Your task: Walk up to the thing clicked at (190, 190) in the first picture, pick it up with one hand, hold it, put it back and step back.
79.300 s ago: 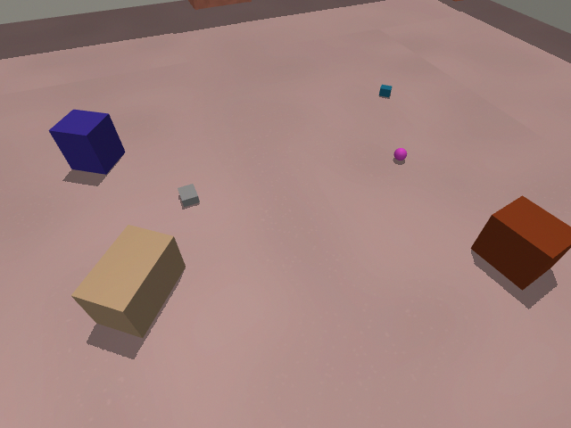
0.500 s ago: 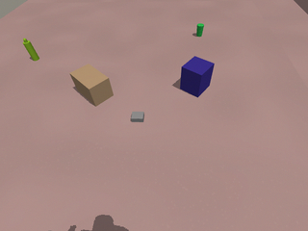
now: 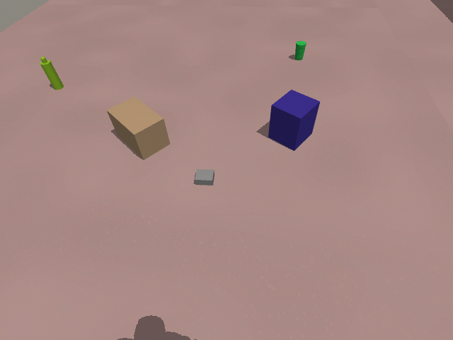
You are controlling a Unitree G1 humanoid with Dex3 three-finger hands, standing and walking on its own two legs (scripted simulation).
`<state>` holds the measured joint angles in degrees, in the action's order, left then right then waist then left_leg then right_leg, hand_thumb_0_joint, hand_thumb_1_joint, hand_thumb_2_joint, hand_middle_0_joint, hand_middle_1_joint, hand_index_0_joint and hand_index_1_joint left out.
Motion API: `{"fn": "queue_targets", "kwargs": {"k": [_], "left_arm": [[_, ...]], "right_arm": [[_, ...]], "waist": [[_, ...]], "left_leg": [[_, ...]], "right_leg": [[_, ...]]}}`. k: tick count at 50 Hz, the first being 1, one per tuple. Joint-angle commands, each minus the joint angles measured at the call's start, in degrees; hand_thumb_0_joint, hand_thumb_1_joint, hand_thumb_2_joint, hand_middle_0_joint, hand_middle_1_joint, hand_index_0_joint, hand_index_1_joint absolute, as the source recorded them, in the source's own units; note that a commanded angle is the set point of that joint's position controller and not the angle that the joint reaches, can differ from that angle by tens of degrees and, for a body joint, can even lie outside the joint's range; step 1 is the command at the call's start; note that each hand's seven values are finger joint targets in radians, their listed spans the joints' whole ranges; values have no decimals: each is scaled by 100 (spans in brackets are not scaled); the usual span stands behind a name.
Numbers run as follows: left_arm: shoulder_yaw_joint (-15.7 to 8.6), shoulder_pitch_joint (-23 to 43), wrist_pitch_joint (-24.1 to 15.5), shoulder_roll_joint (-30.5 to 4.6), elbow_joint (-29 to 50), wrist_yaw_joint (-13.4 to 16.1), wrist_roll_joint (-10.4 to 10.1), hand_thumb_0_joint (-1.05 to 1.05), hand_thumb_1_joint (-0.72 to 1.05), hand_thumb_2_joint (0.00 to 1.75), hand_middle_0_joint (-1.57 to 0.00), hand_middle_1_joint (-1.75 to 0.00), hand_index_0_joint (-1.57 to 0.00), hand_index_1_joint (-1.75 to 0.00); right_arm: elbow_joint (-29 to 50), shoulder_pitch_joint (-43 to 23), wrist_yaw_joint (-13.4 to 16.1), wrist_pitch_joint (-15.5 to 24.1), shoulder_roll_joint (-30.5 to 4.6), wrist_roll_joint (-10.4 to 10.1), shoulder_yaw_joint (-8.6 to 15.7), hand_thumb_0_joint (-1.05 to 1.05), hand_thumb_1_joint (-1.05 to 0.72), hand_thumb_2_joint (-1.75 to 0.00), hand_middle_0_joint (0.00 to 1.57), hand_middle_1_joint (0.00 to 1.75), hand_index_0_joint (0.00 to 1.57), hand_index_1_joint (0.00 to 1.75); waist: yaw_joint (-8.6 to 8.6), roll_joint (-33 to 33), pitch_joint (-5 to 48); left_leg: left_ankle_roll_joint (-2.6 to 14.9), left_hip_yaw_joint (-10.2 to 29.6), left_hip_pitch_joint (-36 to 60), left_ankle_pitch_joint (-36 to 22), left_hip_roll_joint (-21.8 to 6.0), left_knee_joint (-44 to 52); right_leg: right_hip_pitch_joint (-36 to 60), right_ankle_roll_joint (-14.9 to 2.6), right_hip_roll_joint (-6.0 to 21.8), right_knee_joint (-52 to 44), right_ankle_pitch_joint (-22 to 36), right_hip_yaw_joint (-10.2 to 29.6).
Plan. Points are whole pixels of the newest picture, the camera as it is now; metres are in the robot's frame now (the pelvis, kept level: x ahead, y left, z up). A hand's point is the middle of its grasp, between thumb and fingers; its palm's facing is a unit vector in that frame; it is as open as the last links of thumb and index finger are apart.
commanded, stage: step back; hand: left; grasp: from above
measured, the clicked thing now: (204, 177) +1.08 +0.25 -0.74
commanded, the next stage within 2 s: stand in 0.36 s
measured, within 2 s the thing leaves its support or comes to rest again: neither
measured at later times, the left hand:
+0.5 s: hand out of the picture +0.12 +0.28 -0.14, palm faces -0.03 -0.93 -0.36, open 7.4 cm
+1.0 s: hand out of the picture +0.08 +0.27 -0.14, palm faces -0.06 -0.94 -0.34, open 7.4 cm
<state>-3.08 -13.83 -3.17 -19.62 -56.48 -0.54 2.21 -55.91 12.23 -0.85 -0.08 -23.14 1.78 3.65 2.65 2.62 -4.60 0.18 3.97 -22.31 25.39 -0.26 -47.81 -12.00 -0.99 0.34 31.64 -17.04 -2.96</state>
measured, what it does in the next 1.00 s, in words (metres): steps on the spot: left foot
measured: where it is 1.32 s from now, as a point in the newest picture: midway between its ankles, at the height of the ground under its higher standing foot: outside the picture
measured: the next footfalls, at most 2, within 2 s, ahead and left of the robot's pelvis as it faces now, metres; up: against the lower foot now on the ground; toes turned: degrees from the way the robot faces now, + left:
left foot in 0.08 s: +0.11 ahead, +0.15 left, +0.00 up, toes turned +1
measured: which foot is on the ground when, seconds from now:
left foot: up 0.00-0.06, down 0.08-1.00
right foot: down 0.00-1.00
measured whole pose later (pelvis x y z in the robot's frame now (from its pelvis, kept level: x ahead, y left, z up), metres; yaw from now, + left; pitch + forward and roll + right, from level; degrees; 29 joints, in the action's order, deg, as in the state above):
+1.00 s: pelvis +0.01 +0.02 +0.01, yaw -1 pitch -3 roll +0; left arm -0.1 -7.6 -1.0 -20.2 -65.4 -0.9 1.1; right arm -66.2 7.3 -1.4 0.2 -20.4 0.9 1.1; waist -0.6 0.8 -3.3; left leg -1.4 -1.1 -10.9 6.3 -2.5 -20.2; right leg -5.8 0.7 0.4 20.7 -11.9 -0.2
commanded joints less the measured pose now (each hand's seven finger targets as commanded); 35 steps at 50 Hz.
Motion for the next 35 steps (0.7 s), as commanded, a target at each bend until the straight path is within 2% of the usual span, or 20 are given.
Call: {"fn": "queue_targets", "kwargs": {"k": [1, 3, 4, 5, 6, 7, 8, 10, 13, 14, 15, 16, 17, 18, 20, 22, 24, 27, 31, 35], "left_arm": [[-315, 667, -70, -1607, 547, 150, -112, 0, 90, 90, -20, -30, -20, -30], [-224, 605, 21, -1501, 522, 151, -171, 0, 90, 90, -20, -30, -20, -30], [-185, 531, 47, -1382, 541, 163, -182, 0, 90, 90, -20, -30, -20, -30], [-138, 408, 73, -1237, 575, 164, -215, 0, 90, 90, -20, -30, -20, -30], [-80, 324, 153, -1082, 520, 163, -282, 0, 90, 90, -20, -30, -20, -30], [-146, 273, 229, -1297, 366, 197, -277, 0, 90, 90, -20, -30, -20, -30], [-130, 359, 237, -1337, 277, 198, -236, 0, 90, 90, -20, -30, -20, -30], [-120, 405, 222, -1247, 189, 162, -189, 0, 90, 90, -20, -30, -20, -30], [-178, 111, 127, -1365, -21, 207, -187, 0, 90, 90, -20, -30, -20, -30], [-195, 156, 100, -1469, -47, 229, -166, 0, 90, 90, -20, -30, -20, -30], [-198, 438, 90, -1602, 18, 214, -154, 0, 90, 90, -20, -30, -20, -30], [-184, 678, 102, -1605, 75, 194, -164, 0, 90, 90, -20, -30, -20, -30], [-146, 810, 115, -1510, 59, 182, -174, 0, 90, 90, -20, -30, -20, -30], [14, 827, 119, -1194, -97, 133, -212, 0, 90, 90, -20, -30, -20, -30], [54, 743, 101, -1175, -139, 127, -223, 0, 90, 90, -20, -30, -20, -30], [56, 842, 80, -1274, -236, 120, -204, 0, 90, 90, -20, -30, -20, -30], [61, 1012, 79, -1303, -259, 123, -187, 0, 90, 90, -20, -30, -20, -30], [69, 989, 81, -1290, -347, 110, -193, 0, 90, 90, -20, -30, -20, -30], [57, 1075, 96, -1297, -422, 96, -173, 0, 90, 90, -20, -30, -20, -30], [55, 1111, 79, -1328, -465, 72, -165, 0, 90, 90, -20, -30, -20, -30]], "right_arm": [[226, 13, 74, 137, -704, -32, 165, 0, -90, -90, 20, 30, 20, 30], [80, 96, 121, 171, -701, -28, 200, 0, -90, -90, 20, 30, 20, 30], [73, 67, 157, 181, -823, -1, 226, 0, -90, -90, 20, 30, 20, 30], [107, 34, 190, 205, -1082, 28, 268, 0, -90, -90, 20, 30, 20, 30], [240, -334, 202, 217, -1251, 10, 233, 0, -90, -90, 20, 30, 20, 30], [297, -606, 186, 187, -1473, -56, 237, 0, -90, -90, 20, 30, 20, 30], [225, -758, 173, 158, -1376, -27, 233, 0, -90, -90, 20, 30, 20, 30], [185, -865, 188, 143, -1210, 0, 150, 0, -90, -90, 20, 30, 20, 30], [139, -1145, 182, 142, -1018, -84, 55, 0, -90, -90, 20, 30, 20, 30], [134, -1123, 178, 143, -915, -113, 27, 0, -90, -90, 20, 30, 20, 30], [103, -1052, 175, 124, -831, -140, 31, 0, -90, -90, 20, 30, 20, 30], [-12, -934, 177, 115, -793, -131, 19, 0, -90, -90, 20, 30, 20, 30], [-82, -1015, 174, 122, -874, -107, 40, 0, -90, -90, 20, 30, 20, 30], [-151, -902, 136, 188, -1004, -142, -7, 0, -90, -90, 20, 30, 20, 30], [-193, -1108, 100, 220, -1016, -116, 14, 0, -90, -90, 20, 30, 20, 30], [-245, -1080, 90, 231, -860, -132, -34, 0, -90, -90, 20, 30, 20, 30], [-311, -1080, 83, 229, -861, -137, -59, 0, -90, -90, 20, 30, 20, 30], [-374, -1178, 76, 227, -852, -139, -59, 0, -90, -90, 20, 30, 20, 30], [-427, -1257, 60, 205, -872, -129, -45, 0, -90, -90, 20, 30, 20, 30], [-494, -1205, 38, 212, -818, -116, -64, 0, -90, -90, 20, 30, 20, 30]], "waist": [[-259, -1151, 337], [-319, -862, 520], [-303, -649, 700], [-244, -58, 979], [-103, 321, 1019], [-122, 574, 956], [-104, 513, 746], [-62, 543, 600], [50, 418, 921], [-25, 158, 1097], [-174, -33, 1073], [-251, -175, 1054], [-259, -140, 941], [-283, -51, 988], [-203, -66, 958], [-282, -264, 881], [-297, -337, 722], [-252, -357, 584], [-250, -198, 352], [-268, -222, 342]], "left_leg": [[-8, -459, 676, -733, -93, 1297], [60, -522, 1321, -1950, 65, 2062], [193, -227, 1554, -2646, -195, 2113], [429, 428, 1781, -3340, -811, 2139], [862, 1351, 1393, -2952, -1502, 2471], [1319, 1535, 738, -2417, -1850, 2562], [1253, 1443, 524, -2049, -1750, 2646], [825, 888, 707, -1997, -1326, 2511], [446, 386, 699, -3291, -1018, 1742], [355, 167, 748, -3409, -819, 1507], [251, 34, 912, -2858, -657, 1658], [238, 35, 1222, -2561, -691, 1890], [253, 125, 1268, -2497, -749, 2018], [262, 283, 1431, -2783, -808, 2248], [276, 255, 1508, -2918, -848, 2272], [221, 142, 1741, -3162, -805, 2347], [177, 153, 1627, -3048, -797, 2530], [151, 140, 1684, -2687, -780, 2759], [83, 142, 1414, -1617, -716, 3073], [23, 122, 1418, -1454, -685, 3184]], "right_leg": [[-256, -749, 1309, -586, 2411, 862], [-355, -416, 961, 146, 2593, 548], [-374, -269, 810, 493, 2564, 437], [-560, -119, 522, 906, 2050, 299], [-604, 52, 83, 1094, 497, 207], [-111, 18, 72, 1161, -1096, 240], [-3, -15, 130, 1081, -1203, 328], [-177, -80, 145, 482, -785, 345], [560, -39, 368, -432, 1200, 598], [707, -120, 541, -389, 1961, 814], [387, -208, 697, -424, 1953, 1016], [145, -223, 762, -408, 1763, 1047], [49, -164, 661, -407, 1579, 900], [278, -55, 528, -533, 1459, 713], [342, 13, 557, -781, 1464, 703], [291, 7, 605, -894, 1717, 738], [405, 29, 622, -989, 1622, 717], [339, 42, 632, -1228, 1304, 734], [346, 33, 639, -1517, 605, 761], [312, 19, 667, -1649, 412, 801]]}}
